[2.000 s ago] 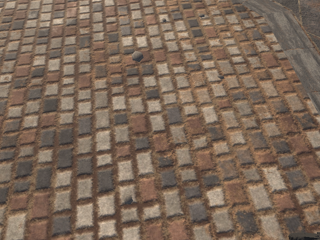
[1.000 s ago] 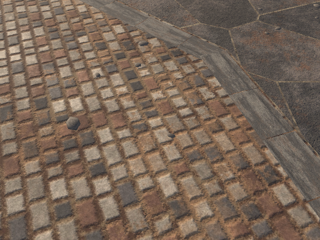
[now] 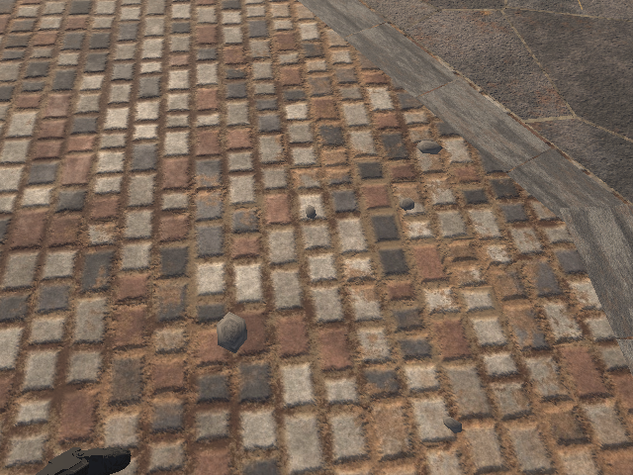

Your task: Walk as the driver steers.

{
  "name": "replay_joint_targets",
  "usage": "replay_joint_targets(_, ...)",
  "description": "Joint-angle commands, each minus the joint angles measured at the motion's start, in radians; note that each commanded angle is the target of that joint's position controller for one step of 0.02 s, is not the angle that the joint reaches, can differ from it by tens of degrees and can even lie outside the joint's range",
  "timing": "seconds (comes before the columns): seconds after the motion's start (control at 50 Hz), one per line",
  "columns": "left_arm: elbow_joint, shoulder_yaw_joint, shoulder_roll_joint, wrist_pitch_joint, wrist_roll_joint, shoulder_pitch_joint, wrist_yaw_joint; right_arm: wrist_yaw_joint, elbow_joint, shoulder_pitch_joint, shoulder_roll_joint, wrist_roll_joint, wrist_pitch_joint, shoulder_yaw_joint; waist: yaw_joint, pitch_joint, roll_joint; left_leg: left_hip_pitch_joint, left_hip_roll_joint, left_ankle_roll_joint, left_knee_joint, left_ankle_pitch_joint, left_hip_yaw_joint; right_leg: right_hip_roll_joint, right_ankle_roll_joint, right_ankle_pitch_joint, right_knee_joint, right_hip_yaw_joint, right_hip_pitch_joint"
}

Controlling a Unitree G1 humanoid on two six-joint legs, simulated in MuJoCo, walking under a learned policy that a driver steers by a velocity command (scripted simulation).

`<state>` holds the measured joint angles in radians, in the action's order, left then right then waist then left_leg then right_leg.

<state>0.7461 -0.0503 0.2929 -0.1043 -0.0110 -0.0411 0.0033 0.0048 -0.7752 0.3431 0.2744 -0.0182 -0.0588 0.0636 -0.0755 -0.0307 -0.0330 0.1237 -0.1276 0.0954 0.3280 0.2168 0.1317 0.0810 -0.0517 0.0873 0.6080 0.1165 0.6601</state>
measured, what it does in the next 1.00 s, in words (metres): walks ahead, turning left: right foot, then left foot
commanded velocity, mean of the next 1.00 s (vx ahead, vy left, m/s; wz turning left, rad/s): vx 0.11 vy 0.00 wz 0.49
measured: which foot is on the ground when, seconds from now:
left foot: down 0.00-0.14, up 0.16-0.56, down 0.58-1.00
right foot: up 0.00-0.10, down 0.12-0.58, up 0.60-1.00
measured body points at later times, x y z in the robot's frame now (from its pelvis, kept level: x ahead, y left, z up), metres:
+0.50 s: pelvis +0.17 -0.03 -0.01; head +0.21 -0.01 +0.44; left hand +0.22 +0.28 -0.12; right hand +0.40 -0.26 -0.10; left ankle +0.18 +0.11 -0.71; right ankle +0.24 -0.14 -0.75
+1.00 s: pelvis +0.20 +0.00 -0.01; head +0.21 +0.02 +0.44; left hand +0.18 +0.31 -0.12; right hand +0.48 -0.14 -0.09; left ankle +0.17 +0.10 -0.75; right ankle +0.27 -0.12 -0.74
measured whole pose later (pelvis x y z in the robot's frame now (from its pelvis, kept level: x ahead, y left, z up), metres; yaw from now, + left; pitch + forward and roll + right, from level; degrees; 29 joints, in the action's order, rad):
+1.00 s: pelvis +0.20 +0.00 -0.01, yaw +30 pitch +1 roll +0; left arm 0.79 -0.06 0.29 0.02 0.00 -0.13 0.00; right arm 0.01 -0.61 0.15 0.28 0.00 0.03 0.04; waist 0.00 -0.03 -0.01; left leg 0.30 -0.07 0.04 0.52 0.23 0.09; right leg 0.02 -0.05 -0.28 0.59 0.02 0.30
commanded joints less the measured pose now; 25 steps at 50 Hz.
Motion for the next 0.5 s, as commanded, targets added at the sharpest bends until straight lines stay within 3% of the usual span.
replay_joint_targets(0.02,-0.098,-0.009,0.064,-0.023,0.002,0.116,-0.013,0.012,0.036,0.035,0.157,-0.006,0.000,0.041,-0.010,-0.003,0.104,0.091,0.220,0.105,-0.041,-0.202,0.169,-0.068,0.007,0.052,-0.091,-0.051,-0.142)
replay_joint_targets(0.08,-0.107,-0.024,0.101,-0.032,-0.001,0.091,-0.022,0.026,0.043,0.044,0.160,0.001,0.030,0.045,0.016,0.044,0.140,-0.024,0.230,0.072,0.120,-0.362,0.250,-0.108,0.040,-0.072,-0.155,-0.041,-0.192)
replay_joint_targets(0.1,-0.094,-0.030,0.112,-0.036,-0.003,0.039,-0.020,0.030,0.058,0.019,0.154,0.001,0.036,0.044,0.046,0.068,0.156,-0.036,0.213,0.053,0.180,-0.402,0.266,-0.111,0.059,-0.072,-0.185,-0.049,-0.255)
replay_joint_targets(0.12,-0.080,-0.038,0.134,-0.041,-0.012,-0.046,-0.013,0.030,0.079,-0.017,0.134,0.000,0.036,0.037,0.100,0.124,0.148,-0.002,0.162,0.014,0.295,-0.425,0.238,-0.069,0.096,0.051,-0.237,-0.046,-0.404)
replay_joint_targets(0.14,-0.071,-0.051,0.203,-0.040,-0.032,-0.185,-0.003,0.028,0.118,-0.032,0.084,0.018,0.032,0.018,0.150,0.284,0.042,0.150,0.099,-0.037,0.561,-0.204,0.167,0.122,0.170,0.363,-0.149,0.098,-0.704)
replay_joint_targets(0.16,-0.057,-0.056,0.225,-0.015,-0.025,-0.233,-0.003,0.021,0.101,0.211,0.025,0.002,0.029,0.000,0.067,0.459,-0.245,0.452,-0.039,-0.102,0.865,0.551,0.079,0.405,0.376,0.560,-0.088,0.429,-1.054)
replay_joint_targets(0.18,-0.068,-0.050,0.167,0.008,0.009,-0.226,-0.007,0.020,0.084,0.229,0.152,-0.010,0.035,0.021,0.085,0.476,-0.177,0.531,0.062,-0.121,0.987,0.484,0.079,0.413,0.364,0.265,-0.137,0.506,-1.007)
replay_joint_targets(0.2,-0.092,-0.032,0.102,0.023,0.006,-0.177,0.002,0.026,0.103,0.091,0.202,-0.016,0.050,0.040,0.121,0.330,-0.103,0.583,0.092,-0.146,1.026,0.397,0.038,0.337,0.314,0.135,-0.178,0.367,-0.886)
replay_joint_targets(0.22,-0.094,-0.020,0.080,0.039,-0.001,-0.107,0.007,0.034,0.121,0.018,0.202,-0.010,0.069,0.044,0.107,0.227,-0.043,0.578,0.122,-0.163,1.000,0.330,-0.003,0.278,0.280,0.084,-0.217,0.255,-0.740)
replay_joint_targets(0.24,-0.094,-0.014,0.071,0.050,-0.005,-0.064,0.009,0.039,0.133,-0.006,0.194,-0.002,0.087,0.049,0.086,0.150,-0.049,0.551,0.149,-0.172,0.973,0.292,-0.016,0.239,0.273,0.049,-0.249,0.185,-0.609)
replay_joint_targets(0.28,-0.081,-0.021,0.088,0.054,-0.018,-0.021,0.009,0.039,0.138,0.030,0.127,-0.006,0.111,0.039,0.045,0.081,-0.106,0.431,0.163,-0.174,0.883,0.243,-0.067,0.167,0.263,0.012,-0.327,0.046,-0.420)
replay_joint_targets(0.32,-0.066,-0.030,0.104,0.050,-0.016,-0.019,0.010,0.039,0.158,0.016,0.094,-0.001,0.112,0.032,0.047,0.089,-0.114,0.414,0.173,-0.178,0.790,0.207,-0.089,0.178,0.289,0.095,-0.347,-0.012,-0.422)
replay_joint_targets(0.36,-0.056,-0.039,0.122,0.054,-0.007,-0.020,0.015,0.032,0.179,-0.021,0.091,0.007,0.109,0.028,0.055,0.131,-0.088,0.396,0.198,-0.173,0.698,0.146,-0.088,0.211,0.308,0.142,-0.344,-0.040,-0.465)
replay_joint_targets(0.4,-0.054,-0.045,0.138,0.067,-0.001,-0.004,0.018,0.021,0.195,-0.054,0.094,0.006,0.110,0.026,0.062,0.147,-0.081,0.349,0.207,-0.163,0.612,0.086,-0.101,0.221,0.305,0.092,-0.353,-0.079,-0.468)
replay_joint_targets(0.5,-0.031,-0.059,0.180,0.088,0.018,-0.022,0.008,-0.005,0.239,-0.131,0.122,0.005,0.120,0.035,0.084,0.105,-0.095,0.280,0.194,-0.119,0.428,0.082,-0.151,0.245,0.270,-0.054,-0.333,-0.125,-0.494)
Keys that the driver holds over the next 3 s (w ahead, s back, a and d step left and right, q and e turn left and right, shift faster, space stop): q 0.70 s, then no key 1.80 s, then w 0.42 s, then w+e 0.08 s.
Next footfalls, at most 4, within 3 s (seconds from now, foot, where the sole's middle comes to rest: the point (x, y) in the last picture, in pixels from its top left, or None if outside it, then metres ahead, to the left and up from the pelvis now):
0.12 right None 0.28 -0.14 -0.78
0.58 left None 0.20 0.12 -0.78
1.02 right None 0.30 -0.10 -0.78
2.84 left None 0.26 0.17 -0.78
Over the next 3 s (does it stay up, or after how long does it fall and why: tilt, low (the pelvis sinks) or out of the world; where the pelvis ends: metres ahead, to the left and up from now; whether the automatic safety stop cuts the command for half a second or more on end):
stays up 0.30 0.09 0.00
